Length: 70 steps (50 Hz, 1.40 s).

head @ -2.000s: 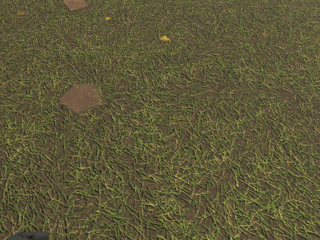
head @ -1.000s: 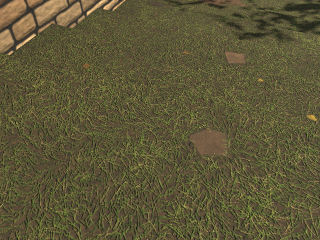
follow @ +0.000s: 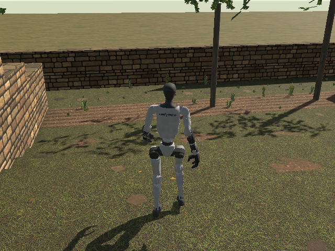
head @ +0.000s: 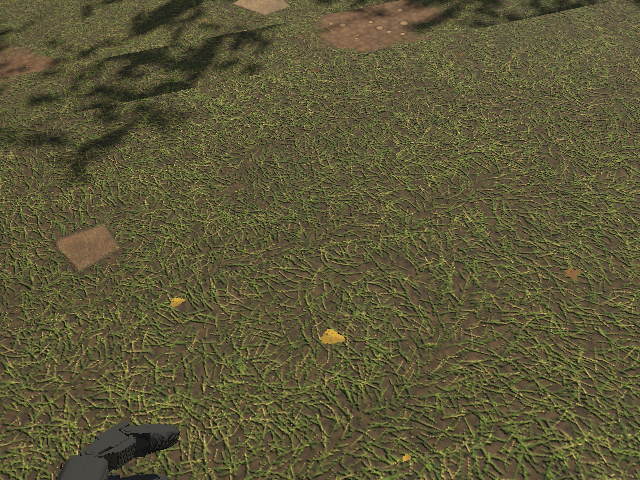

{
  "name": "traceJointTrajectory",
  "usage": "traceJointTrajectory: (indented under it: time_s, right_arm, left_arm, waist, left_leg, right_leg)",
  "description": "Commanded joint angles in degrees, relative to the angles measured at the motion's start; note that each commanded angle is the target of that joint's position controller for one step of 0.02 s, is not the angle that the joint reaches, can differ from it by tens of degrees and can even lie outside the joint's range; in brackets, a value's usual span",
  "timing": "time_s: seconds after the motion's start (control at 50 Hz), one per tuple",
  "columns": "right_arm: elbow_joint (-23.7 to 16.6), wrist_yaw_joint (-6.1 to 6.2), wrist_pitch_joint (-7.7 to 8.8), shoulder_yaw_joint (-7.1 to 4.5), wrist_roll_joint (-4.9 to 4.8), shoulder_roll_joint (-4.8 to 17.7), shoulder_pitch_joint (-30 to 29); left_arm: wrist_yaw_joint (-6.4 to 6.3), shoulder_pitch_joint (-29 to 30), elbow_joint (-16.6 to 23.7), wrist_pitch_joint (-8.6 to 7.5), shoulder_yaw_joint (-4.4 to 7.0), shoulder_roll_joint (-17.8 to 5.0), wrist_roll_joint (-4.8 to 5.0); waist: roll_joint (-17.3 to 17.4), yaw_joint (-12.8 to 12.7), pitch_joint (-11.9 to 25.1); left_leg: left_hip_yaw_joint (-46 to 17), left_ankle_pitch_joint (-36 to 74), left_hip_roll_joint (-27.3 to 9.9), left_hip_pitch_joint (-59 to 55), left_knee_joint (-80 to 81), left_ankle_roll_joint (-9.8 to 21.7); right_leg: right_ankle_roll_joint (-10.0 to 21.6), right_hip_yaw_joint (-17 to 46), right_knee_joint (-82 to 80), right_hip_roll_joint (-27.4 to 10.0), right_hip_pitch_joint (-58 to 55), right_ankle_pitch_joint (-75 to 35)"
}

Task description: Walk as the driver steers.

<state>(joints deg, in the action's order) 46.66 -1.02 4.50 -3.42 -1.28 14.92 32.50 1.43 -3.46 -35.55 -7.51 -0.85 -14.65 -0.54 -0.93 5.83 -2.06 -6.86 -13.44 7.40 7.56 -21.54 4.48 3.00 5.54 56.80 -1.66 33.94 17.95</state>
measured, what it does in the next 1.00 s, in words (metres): goes down, turning left: right foot, then left foot 0.18 m lower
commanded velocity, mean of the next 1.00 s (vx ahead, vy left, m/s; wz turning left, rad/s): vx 1.00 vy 0.00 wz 0.74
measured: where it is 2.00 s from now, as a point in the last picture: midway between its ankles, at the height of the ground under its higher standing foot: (66, 251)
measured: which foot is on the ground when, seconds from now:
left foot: down 0.00-0.18, up 0.20-0.68, down 0.70-1.00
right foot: up 0.00-0.16, down 0.18-0.70, up 0.72-1.00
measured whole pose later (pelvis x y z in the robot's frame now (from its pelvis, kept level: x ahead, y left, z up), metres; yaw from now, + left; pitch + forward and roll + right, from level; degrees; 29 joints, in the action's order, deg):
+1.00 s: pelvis +0.83 +0.26 -0.22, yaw +47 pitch +0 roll +3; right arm 48.9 0.7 5.7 -2.5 -0.2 12.7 23.4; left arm 0.3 -9.0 -37.7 -5.9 0.5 -13.8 0.9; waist -0.6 3.6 -1.0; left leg -3.8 -32.0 8.8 1.0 -33.8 6.0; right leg -1.4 4.1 44.4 -6.8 40.6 -0.7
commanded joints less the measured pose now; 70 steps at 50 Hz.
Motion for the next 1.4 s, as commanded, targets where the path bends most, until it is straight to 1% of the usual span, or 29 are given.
traceJointTrajectory:
  time_s: [0.02, 0.12, 0.16, 0.18, 0.2, 0.26, 0.3, 0.38, 0.42, 0.58, 0.68, 0.7, 0.72, 0.74, 0.76, 0.78, 0.82, 0.86, 0.9, 0.98, 1.04, 1.06, 1.08, 1.1, 1.12, 1.14, 1.3, 1.36, 1.4]
  right_arm:
    - [-7.66, 1.30, 1.17, -2.19, -1.04, 9.01, -10.07]
    - [-5.42, 1.67, -0.28, -2.36, -1.88, 8.60, -3.09]
    - [-5.39, 1.35, -1.30, -2.08, -0.81, 7.84, -3.37]
    - [-7.63, 1.27, -1.57, -1.08, 0.95, 5.87, -5.23]
    - [-9.17, 1.25, -0.82, 1.28, -2.16, -2.40, 4.45]
    - [-8.37, 2.35, -2.28, -0.49, -0.88, 5.79, -8.21]
    - [-10.12, 1.64, -3.52, -1.05, -0.23, 4.63, -11.04]
    - [-12.73, -0.34, -5.64, -0.93, -1.10, 3.10, -16.58]
    - [-11.93, -1.13, -4.81, -1.42, 0.30, 3.86, -15.17]
    - [-14.08, -5.81, -1.53, -1.77, -0.54, 6.05, -31.27]
    - [-2.36, -3.85, -4.57, -6.44, -0.02, 13.78, -1.22]
    - [2.08, -3.14, -4.53, -6.33, 0.44, 12.97, 8.91]
    - [5.60, -2.26, -3.37, -5.68, 1.61, 15.77, 12.75]
    - [3.58, -2.02, -1.00, -5.03, 2.56, 18.17, 7.72]
    - [0.79, -1.71, -1.27, -5.29, 0.97, 14.65, 6.94]
    - [-2.17, -2.16, -0.94, -4.28, -0.62, 11.89, 1.41]
    - [-4.84, 0.40, 0.20, -4.88, 1.14, 14.73, -12.95]
    - [-6.57, 1.33, 1.49, -1.76, 2.11, 7.41, -19.60]
    - [-3.62, 3.34, 2.13, -1.97, 0.55, 8.98, -16.98]
    - [-1.25, 1.85, 2.52, -1.73, 0.51, 9.11, -10.61]
    - [-4.81, 1.24, 1.82, -1.83, 3.30, 10.94, -23.71]
    - [-4.85, 0.21, 2.32, 0.29, 2.84, 1.09, -19.13]
    - [-7.42, -1.13, 3.40, 2.35, -0.52, -3.62, -9.21]
    - [-9.50, -1.42, 4.15, 1.89, -2.93, 1.03, -15.49]
    - [-11.83, -0.89, 3.84, 1.42, -2.06, 3.61, -24.49]
    - [-13.72, 0.02, 3.36, 1.98, -0.14, 2.04, -27.94]
    - [-15.36, -1.42, 3.25, 1.94, 3.44, 2.95, -29.28]
    - [-20.45, -2.70, 5.56, 1.40, 2.38, 2.58, -48.86]
    - [-23.15, -3.96, 6.93, 2.03, 3.29, 0.83, -53.69]
  left_arm:
    - [0.73, 2.92, 4.44, -1.73, 0.40, -3.54, -0.28]
    - [-0.59, 4.20, 4.78, -1.64, 3.37, -7.71, 1.19]
    - [-1.03, -7.25, 3.00, -1.78, 5.42, -8.98, 1.31]
    - [-1.73, -20.51, 1.40, -1.14, 6.80, -12.75, 1.81]
    - [-0.76, -23.69, 0.07, -0.27, 7.60, -17.81, 1.65]
    - [-0.82, -15.45, -0.37, 0.93, 5.74, -7.31, 0.64]
    - [-0.81, -11.97, -2.16, 0.88, 5.20, -4.56, -0.62]
    - [-0.53, -10.92, -5.29, 0.17, 6.00, -5.49, 2.62]
    - [-0.83, -12.76, -6.89, -0.38, 7.47, -10.01, 0.21]
    - [-3.12, -21.60, -10.01, 0.33, 5.55, -8.73, 0.58]
    - [-2.38, -19.74, -8.80, 1.76, 5.41, -12.23, 2.43]
    - [-1.90, -11.93, -8.33, 1.36, 5.94, -12.08, 3.94]
    - [-2.33, -4.83, -4.09, 0.41, 4.40, -5.05, 1.31]
    - [-1.76, -16.69, 0.67, -1.72, 2.74, -1.40, 0.14]
    - [-1.67, -17.61, 0.99, -2.37, 2.23, -4.74, 0.19]
    - [-1.66, -15.71, 0.48, -3.04, 3.60, -8.88, 1.02]
    - [-3.03, -12.19, 1.94, -2.22, 4.58, -8.12, 4.34]
    - [-3.14, -14.41, -0.73, 0.73, 4.78, -9.97, 3.23]
    - [-2.43, -11.31, 0.10, 1.33, 2.75, -4.59, 0.45]
    - [-0.99, -4.05, 1.36, 1.26, 3.18, -4.96, 1.45]
    - [-0.37, -46.81, -11.83, 1.68, 8.87, -12.36, 2.63]
    - [0.48, -49.13, -13.54, 1.84, 7.31, -11.40, 3.02]
    - [1.33, -39.39, -10.39, 1.08, 5.22, -8.99, 1.10]
    - [0.98, -29.96, -7.06, 1.22, 5.06, -5.89, 0.62]
    - [1.07, -26.26, -5.65, 1.19, 5.24, -6.17, -0.08]
    - [1.12, -23.14, -5.33, 0.61, 5.62, -8.19, -0.07]
    - [-2.18, -18.96, -2.67, 3.41, 5.51, -7.28, 2.67]
    - [-3.97, -36.14, -9.49, 4.34, 5.03, -3.52, 3.72]
    - [-4.08, -38.16, -12.73, 5.48, 4.68, -0.74, 3.14]
  waist:
    - [3.15, -5.44, -4.35]
    - [4.48, -4.68, -3.61]
    - [5.13, -11.78, 4.54]
    - [-0.59, -17.89, 13.98]
    - [-23.34, -11.79, 24.66]
    - [-4.37, -11.62, 4.20]
    - [-4.89, -8.11, 0.04]
    - [-0.71, -6.60, -4.09]
    - [2.87, -6.19, 0.26]
    - [1.06, -8.72, -9.12]
    - [-1.80, 5.04, 4.07]
    - [4.88, 11.85, -0.63]
    - [18.85, 12.18, -8.26]
    - [22.59, -2.08, 3.86]
    - [8.55, 0.13, 15.52]
    - [-2.74, -2.64, 13.20]
    - [-3.45, -10.57, 4.90]
    - [-9.98, -12.73, -2.59]
    - [-0.21, -10.13, -2.35]
    - [3.11, -3.68, -3.08]
    - [-2.21, -27.13, 10.34]
    - [-20.99, -22.30, 8.17]
    - [-33.44, -11.04, 10.22]
    - [-18.23, -9.97, 2.34]
    - [-0.63, -9.72, -2.27]
    - [5.12, -7.48, -3.99]
    - [2.46, -5.96, 4.47]
    - [-1.51, -17.55, -0.69]
    - [-2.19, -19.75, -2.82]
  left_leg:
    - [-17.58, -2.93, -12.72, 16.18, 12.16, 10.23]
    - [-17.86, -1.07, -13.17, 12.34, 7.01, 5.66]
    - [-14.36, 12.36, -9.86, 13.55, -10.42, 2.53]
    - [-9.61, 7.00, -6.54, 21.07, -30.68, 0.25]
    - [-3.99, -15.67, -3.00, 34.72, -53.93, -2.18]
    - [-0.43, -3.54, -12.03, 40.31, -60.55, -1.90]
    - [-1.74, -2.50, -15.90, 35.95, -54.99, -1.38]
    - [-1.60, -1.03, -19.68, 40.01, -42.43, -0.48]
    - [1.26, 10.93, -18.17, 39.50, -45.84, -1.28]
    - [9.34, 45.80, -10.61, 29.39, -17.36, 2.59]
    - [14.72, 43.68, -7.06, -10.37, -12.04, 5.79]
    - [8.55, 48.64, -12.62, -21.51, 2.81, 11.41]
    - [8.03, 57.05, -11.14, -23.60, 1.96, 11.45]
    - [-7.88, 67.82, -15.15, -42.42, -18.36, 17.05]
    - [-14.55, 43.26, -16.54, -47.65, -15.65, 20.67]
    - [-16.11, 24.74, -15.39, -37.27, -9.20, 18.06]
    - [-44.40, 5.46, -28.53, -12.22, 0.48, 24.64]
    - [-35.12, 5.85, -26.65, 16.81, 2.51, 19.96]
    - [-18.26, -0.52, -16.02, 25.40, 1.21, 14.64]
    - [-3.89, 9.50, -11.55, 23.38, 4.65, 10.29]
    - [7.57, 50.65, -8.65, 22.25, -42.90, 3.39]
    - [9.25, -4.60, 1.33, 34.66, -79.62, -1.34]
    - [0.02, -21.33, 2.58, 46.16, -84.34, -0.89]
    - [-1.29, -12.53, -2.15, 48.00, -75.10, 2.21]
    - [-1.42, -7.16, -3.95, 43.50, -67.82, 2.94]
    - [-1.67, -6.26, -4.84, 39.17, -62.53, 2.51]
    - [2.17, 20.74, -6.71, 18.54, -31.85, -2.38]
    - [-3.27, 19.32, -7.42, 48.32, -20.19, -0.86]
    - [-0.36, 33.58, -5.71, 39.39, -8.27, -0.40]
  right_leg:
    - [-2.30, -0.62, -15.31, -0.14, -9.10, -13.16]
    - [-3.76, -0.11, -25.41, 2.02, -22.16, -18.39]
    - [-2.62, -0.06, -22.20, 1.14, -36.60, -14.79]
    - [0.15, 10.64, -23.18, -8.49, -50.53, 1.10]
    - [9.69, 42.70, -34.24, -22.10, -62.23, 24.42]
    - [7.12, 27.19, -39.64, -17.93, -40.43, 7.15]
    - [7.66, 16.10, -40.56, -15.30, -31.03, -3.87]
    - [8.05, 5.14, -45.41, -16.19, -29.59, -11.12]
    - [9.32, -0.61, -41.49, -16.20, -33.47, -18.49]
    - [-1.96, -20.82, -34.30, -10.01, -30.55, -11.00]
    - [-4.69, -21.89, 14.50, -9.43, -27.75, -53.01]
    - [-6.89, -20.49, 44.91, -2.27, -13.31, -12.91]
    - [-5.55, -17.67, 63.55, 4.13, 2.75, 28.39]
    - [-5.04, -2.52, 59.59, 3.42, 21.68, 25.08]
    - [-3.55, 1.87, 48.81, -0.25, 24.13, 22.41]
    - [-0.90, 2.27, 35.85, -2.36, 19.81, 13.64]
    - [-6.83, 8.82, 26.78, -5.55, 21.10, 5.17]
    - [-10.23, 8.41, 12.84, -11.27, 7.77, 3.78]
    - [-8.60, 2.62, -3.86, -10.98, -4.44, -12.53]
    - [-2.99, -8.27, -11.56, -1.97, -19.55, -23.84]
    - [0.90, -15.43, -7.94, 9.04, -49.97, -14.06]
    - [8.95, 5.52, -15.35, -0.01, -49.94, 1.50]
    - [18.13, 44.93, -36.41, -10.21, -50.73, 18.67]
    - [17.09, 52.69, -46.23, -12.72, -42.14, 25.95]
    - [15.38, 49.47, -44.37, -12.20, -31.53, 24.29]
    - [15.88, 45.45, -41.75, -10.97, -23.09, 17.71]
    - [13.14, 20.03, -30.88, -0.52, -9.94, -14.72]
    - [12.44, 28.66, -24.68, -1.75, -37.57, -2.12]
    - [9.96, 25.68, -23.40, 3.12, -30.13, 4.91]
